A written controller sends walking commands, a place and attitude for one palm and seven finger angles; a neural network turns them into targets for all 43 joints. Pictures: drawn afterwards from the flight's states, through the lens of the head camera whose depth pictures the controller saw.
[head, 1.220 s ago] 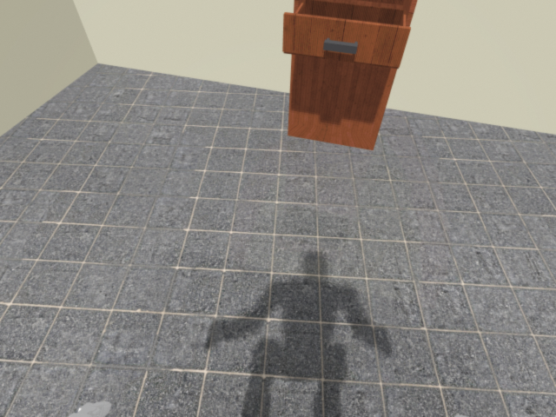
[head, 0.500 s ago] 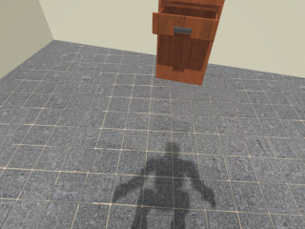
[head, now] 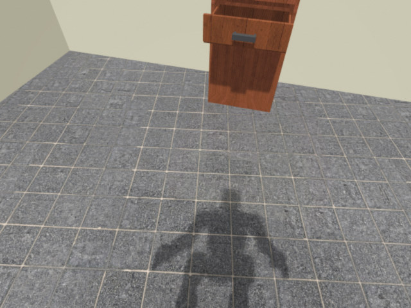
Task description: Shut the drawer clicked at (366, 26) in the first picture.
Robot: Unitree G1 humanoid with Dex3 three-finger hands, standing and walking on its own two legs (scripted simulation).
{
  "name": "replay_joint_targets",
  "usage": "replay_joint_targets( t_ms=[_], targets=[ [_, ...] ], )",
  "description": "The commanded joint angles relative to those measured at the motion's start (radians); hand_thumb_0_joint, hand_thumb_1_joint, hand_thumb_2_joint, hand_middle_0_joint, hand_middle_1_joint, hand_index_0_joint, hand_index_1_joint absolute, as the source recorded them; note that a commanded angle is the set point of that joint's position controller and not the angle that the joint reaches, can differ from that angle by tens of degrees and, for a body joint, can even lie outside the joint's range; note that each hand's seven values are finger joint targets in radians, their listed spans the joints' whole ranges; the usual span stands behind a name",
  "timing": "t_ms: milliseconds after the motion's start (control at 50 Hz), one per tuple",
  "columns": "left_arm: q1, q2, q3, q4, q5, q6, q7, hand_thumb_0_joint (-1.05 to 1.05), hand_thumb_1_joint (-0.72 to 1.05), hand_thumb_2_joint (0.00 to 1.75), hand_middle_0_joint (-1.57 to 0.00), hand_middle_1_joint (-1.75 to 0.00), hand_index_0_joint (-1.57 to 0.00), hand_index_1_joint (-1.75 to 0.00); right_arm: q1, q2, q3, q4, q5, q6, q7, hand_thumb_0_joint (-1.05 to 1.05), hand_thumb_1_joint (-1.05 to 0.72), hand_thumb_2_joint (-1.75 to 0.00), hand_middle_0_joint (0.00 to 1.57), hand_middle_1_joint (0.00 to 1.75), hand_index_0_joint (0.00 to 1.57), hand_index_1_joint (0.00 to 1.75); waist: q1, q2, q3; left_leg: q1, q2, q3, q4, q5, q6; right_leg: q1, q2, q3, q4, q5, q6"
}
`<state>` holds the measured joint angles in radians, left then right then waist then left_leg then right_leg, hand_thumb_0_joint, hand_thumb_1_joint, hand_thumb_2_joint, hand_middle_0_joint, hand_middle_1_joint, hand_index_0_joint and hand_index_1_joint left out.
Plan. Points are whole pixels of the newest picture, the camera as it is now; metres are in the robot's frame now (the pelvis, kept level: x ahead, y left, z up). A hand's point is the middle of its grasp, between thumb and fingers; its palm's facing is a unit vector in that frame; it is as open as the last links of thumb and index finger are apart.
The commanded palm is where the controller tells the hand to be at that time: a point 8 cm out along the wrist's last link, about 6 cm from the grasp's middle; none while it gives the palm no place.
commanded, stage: look at it before walking up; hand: left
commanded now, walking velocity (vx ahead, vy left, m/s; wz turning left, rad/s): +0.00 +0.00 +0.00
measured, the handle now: (244, 35) +1.38 -0.13 -0.07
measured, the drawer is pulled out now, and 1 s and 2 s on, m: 0.30 0.30 0.30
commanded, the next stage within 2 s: walk to a spot facing it in 0.52 s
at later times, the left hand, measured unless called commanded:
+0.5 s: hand out of the picture +0.08 +0.25 -0.16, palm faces -0.02 -0.94 -0.33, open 7.4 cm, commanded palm none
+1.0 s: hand out of the picture +0.08 +0.17 -0.19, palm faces -0.10 -0.98 -0.20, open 7.4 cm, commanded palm none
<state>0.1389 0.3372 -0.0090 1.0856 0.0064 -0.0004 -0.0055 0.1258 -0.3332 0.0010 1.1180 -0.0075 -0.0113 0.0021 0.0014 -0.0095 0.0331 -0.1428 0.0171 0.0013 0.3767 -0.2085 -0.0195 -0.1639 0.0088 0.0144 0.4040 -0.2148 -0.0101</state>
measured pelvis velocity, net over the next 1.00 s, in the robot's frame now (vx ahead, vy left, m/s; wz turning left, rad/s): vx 0.08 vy -0.02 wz -0.13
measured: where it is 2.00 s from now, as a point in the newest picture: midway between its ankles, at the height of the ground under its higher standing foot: (229, 263)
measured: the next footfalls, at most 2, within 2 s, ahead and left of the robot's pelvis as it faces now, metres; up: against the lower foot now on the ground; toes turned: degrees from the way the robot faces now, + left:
left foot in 1.42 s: +0.42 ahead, +0.05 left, +0.00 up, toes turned -7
right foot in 1.88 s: +0.51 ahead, -0.24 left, +0.00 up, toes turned -31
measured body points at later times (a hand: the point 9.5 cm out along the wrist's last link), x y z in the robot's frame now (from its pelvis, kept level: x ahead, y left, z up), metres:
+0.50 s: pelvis +0.01 +0.00 +0.00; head +0.02 +0.00 +0.45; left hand +0.08 +0.30 -0.13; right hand +0.10 -0.29 -0.13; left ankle +0.00 +0.13 -0.74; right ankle +0.00 -0.11 -0.74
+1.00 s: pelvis +0.08 -0.02 -0.02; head +0.09 -0.03 +0.42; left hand +0.09 +0.22 -0.17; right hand +0.02 -0.26 -0.18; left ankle +0.00 +0.13 -0.74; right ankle +0.05 -0.11 -0.75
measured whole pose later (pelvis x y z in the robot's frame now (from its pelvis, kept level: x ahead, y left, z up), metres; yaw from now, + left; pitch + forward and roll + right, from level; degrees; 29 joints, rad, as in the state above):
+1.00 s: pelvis +0.08 -0.02 -0.02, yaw -8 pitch -1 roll +1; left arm 0.34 0.20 0.03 1.06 0.02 0.00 -0.04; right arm 0.34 -0.22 -0.03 1.10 -0.02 -0.03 0.00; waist 0.00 0.01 0.04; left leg -0.12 0.09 0.12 0.62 -0.46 -0.04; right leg -0.28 0.00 -0.07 0.66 -0.35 -0.04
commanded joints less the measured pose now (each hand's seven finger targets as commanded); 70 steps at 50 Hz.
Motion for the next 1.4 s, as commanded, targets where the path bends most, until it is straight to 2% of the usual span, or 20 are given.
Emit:
replay_joint_targets(
  t_ms=[0,600,640,720,780,820,860,900,940,960,980,1000,1060,1120,1220,1280,1300,1340,1360,1380],
  targets=[
    [-0.043,0.209,0.042,-0.066,0.004,-0.028,0.017,0.0,0.9,0.9,-0.2,-0.3,-0.2,-0.3,-0.048,-0.205,-0.037,-0.066,-0.002,-0.023,-0.015,0.0,-0.9,-0.9,0.2,0.3,0.2,0.3,-0.002,0.004,-0.065,0.017,0.103,-0.083,-0.05,0.115,0.042,-0.001,-0.127,0.113,-0.083,0.121,-0.025],
    [-0.039,0.211,0.043,-0.062,0.004,-0.03,0.018,0.0,0.9,0.9,-0.2,-0.3,-0.2,-0.3,-0.067,-0.211,-0.037,-0.07,0.0,-0.024,-0.017,0.0,-0.9,-0.9,0.2,0.3,0.2,0.3,0.001,0.008,-0.073,0.058,0.111,-0.083,-0.063,0.2,0.042,0.034,-0.13,0.097,-0.085,0.22,-0.021],
    [0.031,0.089,0.02,-0.033,0.004,-0.007,0.02,0.0,0.9,0.9,-0.2,-0.3,-0.2,-0.3,0.0,-0.088,-0.009,-0.042,-0.008,-0.006,-0.013,0.0,-0.9,-0.9,0.2,0.3,0.2,0.3,0.0,0.0,-0.078,0.058,0.103,-0.043,-0.036,0.053,0.02,0.018,-0.116,0.102,-0.078,0.053,-0.009],
    [0.079,0.099,0.04,-0.058,0.016,0.015,-0.003,0.0,0.9,0.9,-0.2,-0.3,-0.2,-0.3,0.046,-0.099,-0.028,-0.06,-0.019,0.007,-0.007,0.0,-0.9,-0.9,0.2,0.3,0.2,0.3,0.004,-0.006,0.086,-0.073,0.094,-0.039,-0.024,-0.35,0.037,-0.139,-0.076,0.173,-0.082,-0.362,-0.042],
    [0.111,0.069,0.053,-0.093,0.017,0.008,-0.013,0.0,0.9,0.9,-0.2,-0.3,-0.2,-0.3,0.106,-0.11,-0.046,-0.076,-0.017,-0.005,-0.009,0.0,-0.9,-0.9,0.2,0.3,0.2,0.3,-0.009,0.045,0.102,-0.045,0.145,-0.095,-0.027,-0.413,0.078,-0.23,-0.031,0.158,0.037,-0.363,-0.057],
    [0.113,0.022,0.055,-0.119,0.015,-0.008,-0.018,0.0,0.9,0.9,-0.2,-0.3,-0.2,-0.3,0.17,-0.137,-0.062,-0.077,-0.015,-0.018,-0.015,0.0,-0.9,-0.9,0.2,0.3,0.2,0.3,-0.028,0.16,0.088,0.047,0.256,-0.216,-0.099,-0.386,0.141,-0.324,0.028,0.044,0.241,-0.243,-0.039],
    [0.045,-0.004,0.057,-0.159,0.015,-0.02,-0.022,0.0,0.9,0.9,-0.2,-0.3,-0.2,-0.3,0.228,-0.13,-0.076,-0.07,-0.012,-0.033,-0.017,0.0,-0.9,-0.9,0.2,0.3,0.2,0.3,-0.057,0.211,0.101,0.136,0.356,-0.259,-0.138,-0.191,0.209,-0.442,-0.018,-0.026,0.388,-0.283,-0.016],
    [0.056,-0.034,0.063,-0.16,0.013,-0.032,-0.026,0.0,0.9,0.9,-0.2,-0.3,-0.2,-0.3,0.226,-0.099,-0.072,-0.066,-0.019,-0.041,-0.02,0.0,-0.9,-0.9,0.2,0.3,0.2,0.3,-0.034,0.167,0.094,0.116,0.355,-0.16,-0.065,0.058,0.197,-0.376,-0.061,-0.044,0.338,-0.295,-0.013],
    [0.242,-0.054,0.072,-0.091,0.018,-0.039,-0.029,0.0,0.9,0.9,-0.2,-0.3,-0.2,-0.3,0.171,-0.072,-0.064,-0.072,-0.018,-0.04,-0.022,0.0,-0.9,-0.9,0.2,0.3,0.2,0.3,0.059,0.089,0.019,-0.071,0.236,0.028,0.175,0.094,0.106,-0.008,-0.019,-0.107,0.113,-0.111,-0.028],
    [0.412,0.035,0.091,-0.035,0.023,-0.051,-0.017,0.0,0.9,0.9,-0.2,-0.3,-0.2,-0.3,0.138,-0.024,-0.054,-0.095,-0.005,-0.045,-0.014,0.0,-0.9,-0.9,0.2,0.3,0.2,0.3,0.131,-0.172,-0.046,-0.293,0.13,0.147,0.486,0.038,0.045,0.236,-0.152,0.137,-0.02,-0.106,-0.086],
    [0.546,0.112,0.108,0.004,0.01,-0.061,0.002,0.0,0.9,0.9,-0.2,-0.3,-0.2,-0.3,0.055,0.029,-0.041,-0.157,-0.003,-0.059,-0.006,0.0,-0.9,-0.9,0.2,0.3,0.2,0.3,0.16,-0.366,-0.024,-0.552,0.022,0.168,0.734,-0.339,0.012,0.33,-0.38,0.535,-0.156,0.068,-0.185],
    [0.55,0.082,0.096,0.017,0.004,-0.062,0.014,0.0,0.9,0.9,-0.2,-0.3,-0.2,-0.3,-0.014,0.005,-0.049,-0.165,-0.007,-0.061,-0.008,0.0,-0.9,-0.9,0.2,0.3,0.2,0.3,0.163,-0.21,0.026,-0.592,0.067,0.048,0.81,-0.332,0.023,0.269,-0.386,0.561,-0.153,0.144,-0.233],
    [0.395,-0.013,0.073,-0.023,0.016,-0.064,0.026,0.0,0.9,0.9,-0.2,-0.3,-0.2,-0.3,0.022,0.065,-0.055,-0.129,-0.016,-0.05,0.0,0.0,-0.9,-0.9,0.2,0.3,0.2,0.3,0.062,-0.02,0.085,-0.582,0.125,0.033,0.816,-0.175,0.003,0.143,-0.326,0.372,-0.152,0.139,-0.233],
    [0.37,-0.042,0.066,-0.016,0.02,-0.078,0.027,0.0,0.9,0.9,-0.2,-0.3,-0.2,-0.3,0.057,0.099,-0.061,-0.122,-0.015,-0.029,0.01,0.0,-0.9,-0.9,0.2,0.3,0.2,0.3,0.017,-0.063,0.073,-0.532,0.121,0.068,0.715,-0.085,-0.02,0.073,-0.26,0.228,-0.178,0.216,-0.195],
    [0.39,-0.056,0.064,0.013,0.018,-0.086,0.033,0.0,0.9,0.9,-0.2,-0.3,-0.2,-0.3,-0.028,0.124,-0.058,-0.169,-0.009,-0.036,0.028,0.0,-0.9,-0.9,0.2,0.3,0.2,0.3,0.027,-0.099,0.086,-0.513,0.095,0.11,0.494,0.028,-0.011,0.108,-0.201,0.144,-0.188,0.33,-0.162],
    [0.384,-0.05,0.069,0.023,0.019,-0.083,0.037,0.0,0.9,0.9,-0.2,-0.3,-0.2,-0.3,-0.076,0.131,-0.055,-0.19,-0.004,-0.047,0.031,0.0,-0.9,-0.9,0.2,0.3,0.2,0.3,0.035,-0.117,0.099,-0.387,0.07,0.125,0.347,0.045,0.012,0.091,-0.2,0.123,-0.172,0.401,-0.139],
    [0.378,-0.041,0.073,0.026,0.019,-0.081,0.036,0.0,0.9,0.9,-0.2,-0.3,-0.2,-0.3,-0.066,0.126,-0.058,-0.191,-0.003,-0.051,0.028,0.0,-0.9,-0.9,0.2,0.3,0.2,0.3,0.027,-0.115,0.093,-0.319,0.05,0.134,0.318,0.034,0.023,0.08,-0.203,0.122,-0.142,0.458,-0.137],
    [0.349,-0.03,0.079,0.021,0.015,-0.082,0.036,0.0,0.9,0.9,-0.2,-0.3,-0.2,-0.3,0.108,0.095,-0.069,-0.137,-0.011,-0.059,0.011,0.0,-0.9,-0.9,0.2,0.3,0.2,0.3,-0.059,-0.084,0.006,-0.09,0.002,0.152,0.212,0.067,0.043,0.068,-0.167,0.08,0.061,0.616,-0.112],
    [0.342,-0.037,0.082,0.016,0.012,-0.082,0.034,0.0,0.9,0.9,-0.2,-0.3,-0.2,-0.3,0.269,0.048,-0.08,-0.093,-0.016,-0.062,0.0,0.0,-0.9,-0.9,0.2,0.3,0.2,0.3,-0.118,-0.052,-0.086,0.117,0.032,0.104,0.181,0.086,0.06,-0.007,-0.132,0.063,0.259,0.545,-0.091],
    [0.4,-0.09,0.085,0.001,0.001,-0.076,0.026,0.0,0.9,0.9,-0.2,-0.3,-0.2,-0.3,0.392,-0.055,-0.104,-0.067,-0.032,-0.065,-0.013,0.0,-0.9,-0.9,0.2,0.3,0.2,0.3,-0.142,0.149,-0.212,0.355,0.258,-0.192,0.129,0.031,0.133,-0.21,-0.027,-0.007,0.543,0.194,-0.055]
  ],
)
